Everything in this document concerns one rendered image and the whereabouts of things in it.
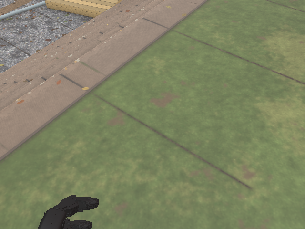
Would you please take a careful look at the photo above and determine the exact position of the robot left hand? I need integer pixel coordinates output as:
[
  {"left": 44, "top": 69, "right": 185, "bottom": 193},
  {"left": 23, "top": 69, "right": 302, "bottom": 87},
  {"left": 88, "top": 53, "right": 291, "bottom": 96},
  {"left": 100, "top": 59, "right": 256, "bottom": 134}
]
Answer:
[{"left": 37, "top": 195, "right": 99, "bottom": 229}]

